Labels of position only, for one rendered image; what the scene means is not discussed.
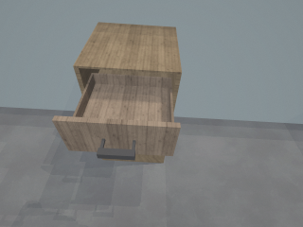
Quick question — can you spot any cabinet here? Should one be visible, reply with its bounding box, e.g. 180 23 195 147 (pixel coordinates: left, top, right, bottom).
73 22 182 164

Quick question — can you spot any handle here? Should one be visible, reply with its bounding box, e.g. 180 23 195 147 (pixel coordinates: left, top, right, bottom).
97 138 136 161

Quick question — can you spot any drawer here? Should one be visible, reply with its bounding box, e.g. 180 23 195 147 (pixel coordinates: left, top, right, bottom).
52 73 181 156

